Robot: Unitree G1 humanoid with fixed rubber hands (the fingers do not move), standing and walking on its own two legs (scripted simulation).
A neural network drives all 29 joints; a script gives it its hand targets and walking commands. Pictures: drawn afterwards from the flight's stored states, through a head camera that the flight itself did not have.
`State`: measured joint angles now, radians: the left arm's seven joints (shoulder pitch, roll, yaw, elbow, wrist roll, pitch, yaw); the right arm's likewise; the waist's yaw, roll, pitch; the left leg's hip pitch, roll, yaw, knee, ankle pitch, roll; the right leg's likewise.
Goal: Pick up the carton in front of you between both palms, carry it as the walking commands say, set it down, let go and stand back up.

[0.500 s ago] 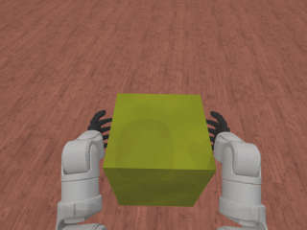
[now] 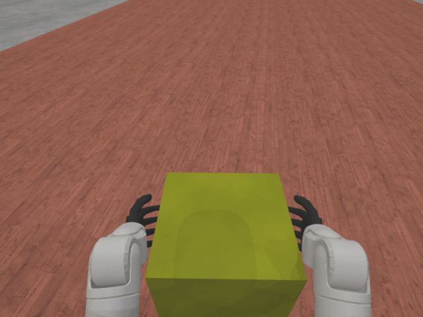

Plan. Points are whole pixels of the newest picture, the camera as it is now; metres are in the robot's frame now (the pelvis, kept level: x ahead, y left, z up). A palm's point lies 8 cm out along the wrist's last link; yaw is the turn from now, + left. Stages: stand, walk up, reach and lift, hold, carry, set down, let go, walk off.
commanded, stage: carry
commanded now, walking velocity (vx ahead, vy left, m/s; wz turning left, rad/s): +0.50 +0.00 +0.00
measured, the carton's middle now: (221, 256) +0.26 +0.00 +0.02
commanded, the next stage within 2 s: none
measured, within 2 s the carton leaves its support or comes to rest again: neither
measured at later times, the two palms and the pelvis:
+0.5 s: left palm (156, 141) +0.56 +0.17 +0.07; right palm (270, 145) +0.54 -0.12 +0.08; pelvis +0.29 +0.04 +0.01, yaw -4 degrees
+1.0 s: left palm (183, 85) +0.87 +0.13 +0.10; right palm (268, 85) +0.88 -0.17 +0.09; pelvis +0.61 -0.02 +0.02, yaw +0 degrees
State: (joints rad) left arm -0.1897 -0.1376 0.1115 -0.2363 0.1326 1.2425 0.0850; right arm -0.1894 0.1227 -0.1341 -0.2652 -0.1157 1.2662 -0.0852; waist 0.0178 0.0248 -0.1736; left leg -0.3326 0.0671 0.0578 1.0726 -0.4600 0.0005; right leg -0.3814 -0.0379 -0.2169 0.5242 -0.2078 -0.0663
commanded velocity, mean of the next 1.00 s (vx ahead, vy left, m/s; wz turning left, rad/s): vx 0.50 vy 0.00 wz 0.00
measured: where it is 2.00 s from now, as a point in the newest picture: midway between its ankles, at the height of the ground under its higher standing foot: (218, 200)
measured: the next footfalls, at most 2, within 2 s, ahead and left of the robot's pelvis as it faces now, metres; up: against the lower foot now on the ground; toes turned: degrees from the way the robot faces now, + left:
left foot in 0.34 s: +0.36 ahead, +0.13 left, +0.00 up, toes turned +10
right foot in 0.78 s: +0.65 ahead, -0.11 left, +0.00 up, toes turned -13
